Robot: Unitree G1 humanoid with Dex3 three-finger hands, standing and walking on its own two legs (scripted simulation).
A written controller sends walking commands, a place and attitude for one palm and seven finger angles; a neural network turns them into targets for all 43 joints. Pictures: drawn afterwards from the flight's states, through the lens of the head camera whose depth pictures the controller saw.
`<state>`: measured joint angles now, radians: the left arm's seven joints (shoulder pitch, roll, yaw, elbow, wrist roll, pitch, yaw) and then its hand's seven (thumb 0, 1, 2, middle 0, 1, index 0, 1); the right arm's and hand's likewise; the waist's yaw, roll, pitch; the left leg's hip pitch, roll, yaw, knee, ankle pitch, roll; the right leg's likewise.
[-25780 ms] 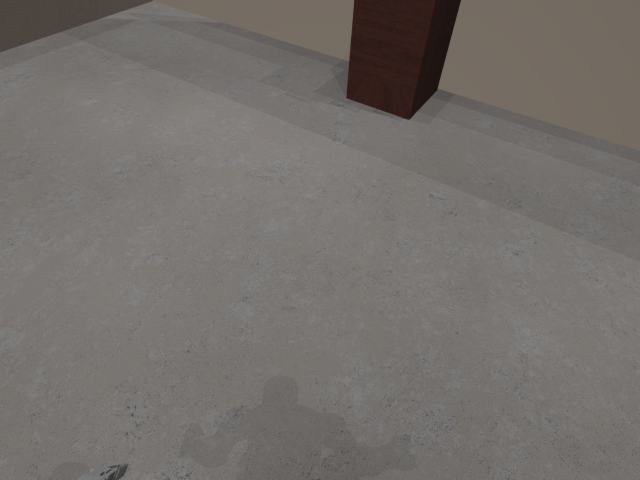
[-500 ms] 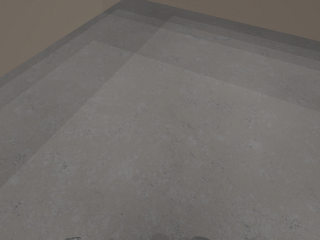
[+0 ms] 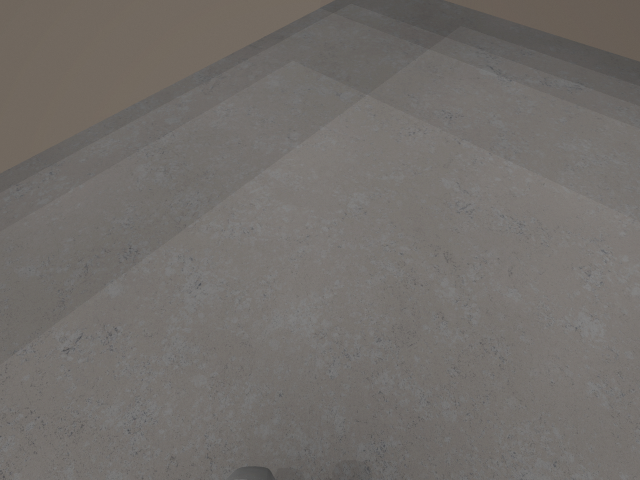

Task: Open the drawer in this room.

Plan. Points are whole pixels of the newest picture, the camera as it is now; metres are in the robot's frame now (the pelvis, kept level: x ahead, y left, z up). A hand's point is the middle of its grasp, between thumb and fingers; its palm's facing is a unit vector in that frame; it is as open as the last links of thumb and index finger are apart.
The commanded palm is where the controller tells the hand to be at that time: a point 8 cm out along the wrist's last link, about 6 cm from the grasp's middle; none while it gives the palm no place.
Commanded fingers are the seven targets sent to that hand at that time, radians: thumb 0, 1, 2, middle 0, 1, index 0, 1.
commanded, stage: turn or walk to find it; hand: left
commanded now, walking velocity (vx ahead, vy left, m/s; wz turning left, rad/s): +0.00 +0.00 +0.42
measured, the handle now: out of the picture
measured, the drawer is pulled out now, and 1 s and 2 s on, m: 0.00 0.00 0.00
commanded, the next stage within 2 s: none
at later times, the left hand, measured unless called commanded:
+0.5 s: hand out of the picture +0.05 +0.23 -0.16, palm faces +0.21 -0.94 -0.26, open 7.4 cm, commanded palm none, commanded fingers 0.00 0.90 0.90 -0.20 -0.30 -0.20 -0.30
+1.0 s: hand out of the picture -0.10 +0.17 -0.17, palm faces +0.47 -0.85 -0.25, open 7.4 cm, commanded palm none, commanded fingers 0.00 0.90 0.90 -0.20 -0.30 -0.20 -0.30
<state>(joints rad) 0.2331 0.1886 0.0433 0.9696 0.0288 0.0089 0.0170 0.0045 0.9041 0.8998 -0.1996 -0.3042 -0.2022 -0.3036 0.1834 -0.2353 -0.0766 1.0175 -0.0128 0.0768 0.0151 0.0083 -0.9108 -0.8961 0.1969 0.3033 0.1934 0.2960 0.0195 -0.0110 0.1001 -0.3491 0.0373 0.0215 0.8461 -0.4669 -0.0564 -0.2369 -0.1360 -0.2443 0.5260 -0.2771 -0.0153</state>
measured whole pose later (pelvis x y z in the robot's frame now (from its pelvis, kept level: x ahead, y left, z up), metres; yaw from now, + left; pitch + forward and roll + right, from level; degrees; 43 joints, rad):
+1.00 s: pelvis -0.02 -0.02 +0.00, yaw +26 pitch +0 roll +2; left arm 0.27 0.20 0.05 0.99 0.03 0.01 0.02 0.00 0.90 0.90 -0.20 -0.30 -0.20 -0.30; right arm 0.15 -0.23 -0.07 1.01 -0.01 0.07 0.01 0.01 -0.91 -0.90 0.20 0.30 0.19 0.30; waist 0.04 -0.01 0.10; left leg -0.33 0.03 0.04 0.81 -0.46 -0.05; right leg -0.23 -0.13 -0.28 0.53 -0.27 -0.03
